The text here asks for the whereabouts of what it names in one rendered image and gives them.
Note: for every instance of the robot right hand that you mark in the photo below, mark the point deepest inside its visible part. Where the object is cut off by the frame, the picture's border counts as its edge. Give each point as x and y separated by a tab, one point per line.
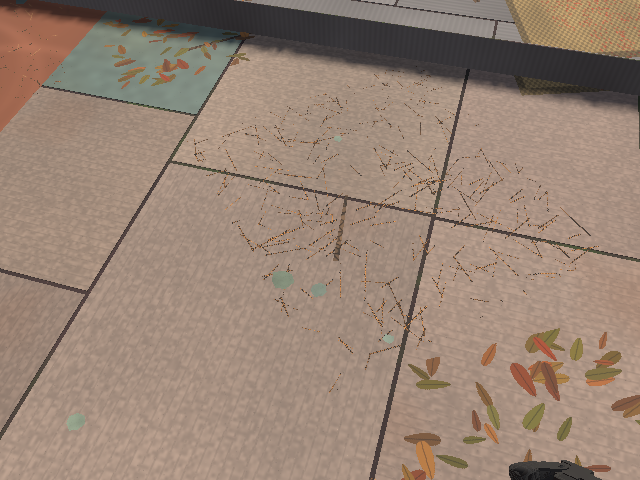
566	470

